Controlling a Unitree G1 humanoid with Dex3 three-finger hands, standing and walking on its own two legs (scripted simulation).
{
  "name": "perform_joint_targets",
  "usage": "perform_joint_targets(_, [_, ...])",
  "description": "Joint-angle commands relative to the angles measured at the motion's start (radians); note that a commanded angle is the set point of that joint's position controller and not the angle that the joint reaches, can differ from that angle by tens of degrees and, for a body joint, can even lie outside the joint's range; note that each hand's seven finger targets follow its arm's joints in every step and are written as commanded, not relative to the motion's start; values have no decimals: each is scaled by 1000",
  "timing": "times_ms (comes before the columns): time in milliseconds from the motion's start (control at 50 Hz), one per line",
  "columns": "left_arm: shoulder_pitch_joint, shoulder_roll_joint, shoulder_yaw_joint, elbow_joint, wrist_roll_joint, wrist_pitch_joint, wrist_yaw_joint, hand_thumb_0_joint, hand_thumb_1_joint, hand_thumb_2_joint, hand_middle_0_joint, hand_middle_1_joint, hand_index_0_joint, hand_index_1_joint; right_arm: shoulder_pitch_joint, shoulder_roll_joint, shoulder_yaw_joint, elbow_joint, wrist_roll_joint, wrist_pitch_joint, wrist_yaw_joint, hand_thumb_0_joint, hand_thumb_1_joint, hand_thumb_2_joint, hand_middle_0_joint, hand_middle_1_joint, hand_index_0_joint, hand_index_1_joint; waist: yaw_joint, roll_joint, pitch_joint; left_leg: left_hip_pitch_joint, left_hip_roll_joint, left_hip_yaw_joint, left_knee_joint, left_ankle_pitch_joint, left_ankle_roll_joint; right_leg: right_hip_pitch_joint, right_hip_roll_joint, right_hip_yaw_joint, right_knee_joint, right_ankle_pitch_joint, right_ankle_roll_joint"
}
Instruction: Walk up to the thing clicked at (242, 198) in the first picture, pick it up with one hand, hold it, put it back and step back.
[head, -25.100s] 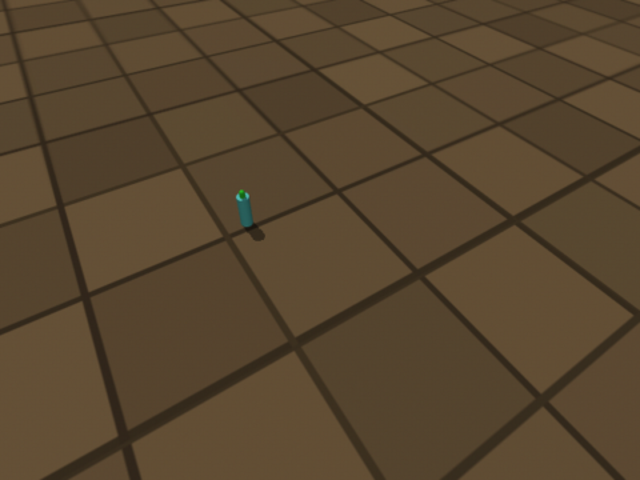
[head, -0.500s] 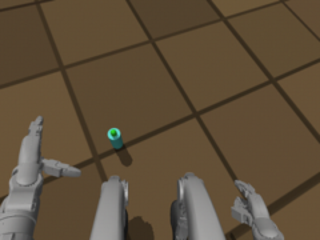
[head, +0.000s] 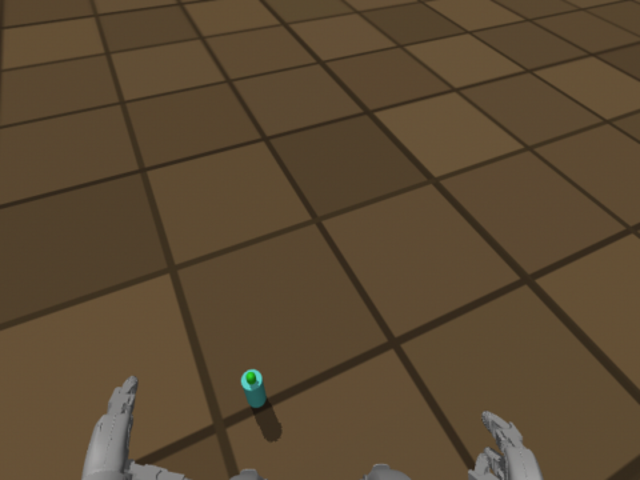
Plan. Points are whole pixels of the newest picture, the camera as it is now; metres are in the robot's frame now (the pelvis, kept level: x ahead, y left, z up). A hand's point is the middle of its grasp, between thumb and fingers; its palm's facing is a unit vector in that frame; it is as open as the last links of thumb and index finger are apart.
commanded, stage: home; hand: left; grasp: from the side
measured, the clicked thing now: (253, 387) +0.44 +0.15 -0.61
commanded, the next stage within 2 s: stand in 1.68 s
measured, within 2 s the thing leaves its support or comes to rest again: neither
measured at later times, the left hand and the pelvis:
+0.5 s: hand (157, 462) +0.18 +0.18 -0.04, palm faces +0.12 -0.95 -0.29, open 17.3 cm; pelvis +0.01 +0.00 +0.02, yaw +1 degrees
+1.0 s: hand (165, 471) +0.17 +0.17 -0.04, palm faces +0.12 -0.95 -0.29, open 17.4 cm; pelvis +0.00 -0.01 +0.02, yaw +1 degrees
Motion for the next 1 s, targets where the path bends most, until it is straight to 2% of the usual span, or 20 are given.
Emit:
perform_joint_targets(0, [35, 78, 24, -249, 4, -21, 11, 0, -513, 78, -55, -61, -54, -61, -67, -122, -45, -165, -8, -75, -23, 0, -896, -902, 201, 301, 201, 301, 6, -7, -75, 136, -30, 16, -243, 158, 20, 164, 34, -25, -198, 129, -23])
perform_joint_targets(20, [84, 68, 27, -236, 4, -16, 8, 0, -495, 88, -57, -64, -56, -65, -65, -116, -41, -165, -10, -80, -22, 0, -896, -902, 201, 301, 201, 301, 17, -18, -37, 130, -28, 7, -259, 151, 20, 168, 33, -29, -205, 123, -21])
perform_joint_targets(40, [97, 69, 29, -273, 5, -15, 6, 0, -509, 80, -54, -61, -53, -61, -60, -117, -44, -172, -12, -84, -23, 0, -897, -901, 201, 301, 201, 301, 16, 4, -51, 145, -31, 16, -261, 169, 19, 178, 34, -27, -211, 136, -23])
perform_joint_targets(80, [72, 87, 40, -334, 6, -18, 2, 0, -514, 77, -53, -60, -53, -60, -64, -122, -49, -180, -13, -95, -26, 0, -897, -901, 201, 301, 201, 301, 12, -5, -63, 172, -33, 24, -265, 190, 19, 203, 36, -28, -219, 150, -21])
perform_joint_targets(120, [105, 65, 23, -299, 6, -12, -3, 0, -518, 74, -53, -59, -52, -59, -67, -119, -44, -175, -18, -106, -24, 0, -897, -901, 201, 301, 201, 301, 10, -6, -5, 161, -38, 28, -273, 165, 21, 192, 35, -30, -237, 131, -18])
perform_joint_targets(240, [46, 64, 30, -327, 15, -20, -10, 0, -522, 72, -52, -58, -51, -58, -62, -121, -50, -155, -28, -133, -24, 0, -897, -901, 201, 301, 201, 301, 9, 18, -36, 206, -36, 23, -280, 197, 15, 214, 34, -24, -226, 155, -22])
perform_joint_targets(340, [82, 68, 42, -316, 17, -11, -7, 0, -526, 70, -52, -58, -51, -58, -67, -121, -49, -150, -34, -146, -26, 0, -897, -901, 201, 301, 201, 301, 20, 17, -89, 229, -39, 19, -267, 284, 12, 264, 34, -28, -222, 232, -23])
perform_joint_targets(400, [98, 66, 44, -303, 18, -7, -7, 0, -522, 72, -52, -59, -52, -59, -69, -121, -49, -145, -34, -147, -26, 0, -897, -901, 201, 301, 201, 301, 27, 24, -83, 233, -40, 24, -266, 299, 10, 265, 33, -26, -224, 243, -24])
perform_joint_targets(420, [91, 53, 29, -299, 17, -8, -8, 0, -531, 67, -51, -57, -51, -57, -72, -118, -46, -142, -35, -146, -25, 0, -897, -901, 201, 301, 201, 301, 20, 19, -70, 231, -38, 20, -268, 304, 10, 265, 35, -30, -224, 245, -24])
perform_joint_targets(480, [93, 63, 40, -290, 19, -7, -9, 0, -538, 64, -50, -57, -50, -57, -69, -122, -51, -138, -36, -149, -23, 0, -897, -902, 200, 301, 200, 301, 25, 24, -77, 233, -38, 21, -268, 314, 9, 265, 36, -31, -224, 253, -25])
perform_joint_targets(540, [69, 63, 42, -284, 17, -10, -11, 0, -528, 70, -51, -59, -52, -59, -79, -123, -49, -141, -36, -149, -23, 0, -897, -902, 200, 301, 200, 301, 22, -13, -42, 212, -40, 25, -272, 267, 15, 258, 33, -26, -243, 217, -20])
perform_joint_targets(560, [82, 63, 39, -287, 17, -10, -11, 0, -530, 69, -51, -60, -52, -59, -82, -115, -45, -140, -36, -150, -22, 0, -898, -902, 200, 301, 200, 301, 33, 1, -36, 208, -43, 29, -269, 265, 15, 264, 30, -25, -250, 218, -19])
perform_joint_targets(580, [91, 63, 46, -279, 18, -8, -12, 0, -533, 68, -51, -60, -52, -58, -71, -122, -52, -141, -37, -151, -22, 0, -898, -902, 200, 301, 200, 301, 23, 1, -68, 228, -40, 29, -270, 281, 14, 268, 34, -24, -241, 232, -20])
perform_joint_targets(700, [75, 56, 38, -281, 18, -8, -15, 0, -557, 54, -48, -56, -49, -55, -75, -118, -49, -135, -37, -155, -22, 0, -898, -902, 200, 301, 200, 301, 23, 3, -53, 223, -42, 30, -274, 263, 15, 268, 31, -22, -245, 217, -20])
perform_joint_targets(720, [82, 66, 52, -281, 18, -10, -12, 0, -547, 61, -49, -59, -51, -57, -81, -120, -52, -136, -37, -157, -22, 0, -898, -903, 200, 301, 200, 301, 31, -6, -50, 217, -40, 28, -276, 258, 15, 268, 32, -25, -246, 211, -20])
perform_joint_targets(780, [74, 61, 45, -270, 20, -9, -15, 0, -545, 62, -49, -59, -51, -57, -72, -121, -53, -133, -38, -158, -25, 0, -898, -903, 200, 301, 200, 301, 18, -14, -69, 229, -41, 32, -269, 270, 17, 270, 32, -21, -246, 227, -18])
perform_joint_targets(800, [72, 59, 42, -285, 19, -10, -14, 0, -538, 66, -50, -60, -52, -58, -79, -119, -52, -135, -37, -159, -23, 0, -898, -903, 200, 301, 200, 301, 27, -6, -61, 223, -40, 31, -275, 260, 16, 269, 31, -22, -247, 218, -20])
perform_joint_targets(900, [51, 63, 43, -286, 18, -12, -16, 0, -534, 68, -50, -61, -52, -59, -86, -120, -51, -129, -37, -167, -25, 0, -899, -903, 200, 301, 200, 301, 27, -1, -27, 209, -44, 35, -289, 170, 19, 242, 28, -17, -269, 135, -17])
perform_joint_targets(960, [69, 59, 43, -282, 19, -11, -18, 0, -537, 67, -50, -60, -52, -59, -83, -118, -51, -130, -38, -168, -27, 0, -899, -902, 200, 301, 200, 301, 25, -9, -50, 217, -44, 40, -278, 198, 20, 255, 26, -13, -269, 164, -16])
perform_joint_targets(980, [48, 68, 48, -287, 17, -13, -19, 0, -543, 64, -50, -61, -52, -58, -87, -121, -51, -130, -37, -169, -26, 0, -899, -903, 200, 300, 200, 300, 25, -14, -24, 204, -47, 44, -277, 175, 22, 244, 22, -9, -280, 144, -14])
